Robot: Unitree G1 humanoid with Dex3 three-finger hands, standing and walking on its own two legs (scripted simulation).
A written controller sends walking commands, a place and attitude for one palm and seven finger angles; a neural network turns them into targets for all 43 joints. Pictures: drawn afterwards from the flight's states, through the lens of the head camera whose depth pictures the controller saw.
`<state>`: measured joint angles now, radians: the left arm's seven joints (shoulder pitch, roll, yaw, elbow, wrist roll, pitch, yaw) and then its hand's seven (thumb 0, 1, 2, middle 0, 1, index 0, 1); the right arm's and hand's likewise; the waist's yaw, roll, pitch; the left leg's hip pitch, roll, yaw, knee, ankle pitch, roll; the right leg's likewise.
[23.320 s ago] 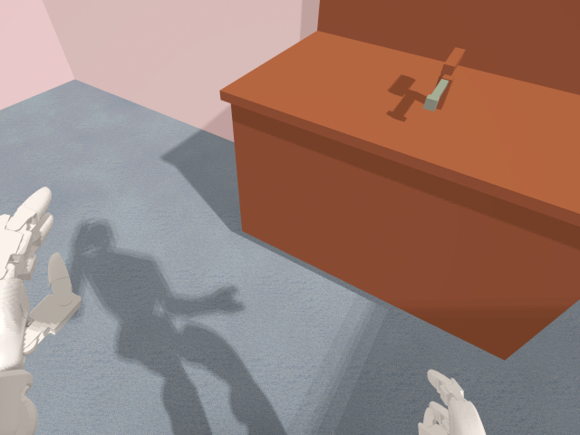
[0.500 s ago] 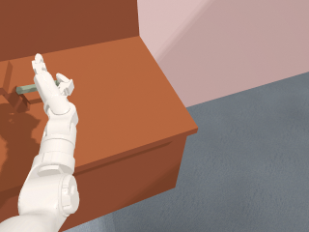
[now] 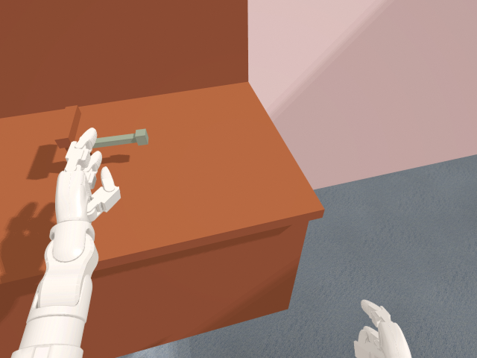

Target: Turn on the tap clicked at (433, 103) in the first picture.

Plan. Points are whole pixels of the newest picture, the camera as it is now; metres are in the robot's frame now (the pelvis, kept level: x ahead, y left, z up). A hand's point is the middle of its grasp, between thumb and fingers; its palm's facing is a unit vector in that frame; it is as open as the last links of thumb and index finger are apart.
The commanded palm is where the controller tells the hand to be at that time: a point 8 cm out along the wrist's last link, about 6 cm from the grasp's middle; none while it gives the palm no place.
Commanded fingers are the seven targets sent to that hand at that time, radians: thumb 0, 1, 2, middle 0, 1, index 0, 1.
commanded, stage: draw the hand back beside the body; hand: left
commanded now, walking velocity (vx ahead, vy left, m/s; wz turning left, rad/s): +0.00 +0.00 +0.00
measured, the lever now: (142, 137) +0.58 +0.30 +0.05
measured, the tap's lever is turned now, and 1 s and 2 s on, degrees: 86 86 86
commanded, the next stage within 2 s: step back with the hand held close in 0.84 s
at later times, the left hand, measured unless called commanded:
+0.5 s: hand (79, 243) +0.22 +0.24 +0.15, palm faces +0.39 -0.86 -0.33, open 7.5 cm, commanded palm +0.16 +0.28 +0.17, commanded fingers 0.00 0.90 0.90 -0.20 -0.30 -0.20 -0.30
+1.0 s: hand (71, 259) +0.19 +0.23 +0.16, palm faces +0.42 -0.84 -0.35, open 7.4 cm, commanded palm +0.15 +0.27 +0.17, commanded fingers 0.00 0.90 0.90 -0.20 -0.30 -0.20 -0.30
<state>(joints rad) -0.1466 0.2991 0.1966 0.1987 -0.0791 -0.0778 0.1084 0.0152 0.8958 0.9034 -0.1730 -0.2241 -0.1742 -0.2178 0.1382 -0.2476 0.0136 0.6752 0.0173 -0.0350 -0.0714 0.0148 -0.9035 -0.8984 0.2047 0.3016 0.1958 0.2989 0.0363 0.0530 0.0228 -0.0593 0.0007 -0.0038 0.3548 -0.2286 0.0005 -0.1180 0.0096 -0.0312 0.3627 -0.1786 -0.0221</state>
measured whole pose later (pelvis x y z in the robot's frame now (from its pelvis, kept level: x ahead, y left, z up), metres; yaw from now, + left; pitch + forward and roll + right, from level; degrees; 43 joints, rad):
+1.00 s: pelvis -0.01 -0.01 +0.00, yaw +1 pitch -7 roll +0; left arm 0.40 0.31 0.26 -0.35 -0.07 -0.13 0.11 0.01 0.89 0.90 -0.21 -0.30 -0.21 -0.30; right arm 0.18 -0.21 0.01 0.67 -0.01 -0.12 -0.07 0.02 -0.90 -0.90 0.21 0.30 0.20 0.30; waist 0.06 0.08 0.05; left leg -0.03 0.02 -0.02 0.38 -0.23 -0.01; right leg -0.07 0.03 -0.05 0.36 -0.18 -0.03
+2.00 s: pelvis -0.11 +0.02 -0.02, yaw +3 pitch -1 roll -2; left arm 0.45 0.38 0.35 -0.47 0.01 -0.23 0.15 0.01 0.89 0.90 -0.21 -0.31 -0.21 -0.30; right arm 0.22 -0.22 -0.02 0.59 0.00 -0.06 -0.09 0.02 -0.90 -0.90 0.21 0.30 0.20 0.30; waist -0.02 0.04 0.04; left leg -0.42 -0.01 -0.03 0.60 -0.18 0.04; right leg -0.39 0.05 0.02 0.60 -0.16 0.02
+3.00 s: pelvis -0.30 +0.00 -0.01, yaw -3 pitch +0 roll -1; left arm 0.51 0.38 0.32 -0.41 -0.06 -0.12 0.15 0.01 0.89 0.90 -0.21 -0.31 -0.21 -0.30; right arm 0.27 -0.28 -0.04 0.64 0.01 -0.04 -0.09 0.02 -0.90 -0.90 0.20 0.30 0.19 0.30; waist -0.05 0.01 -0.06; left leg -0.28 -0.04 0.01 0.47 -0.19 0.05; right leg -0.17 0.05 0.06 0.46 -0.28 -0.01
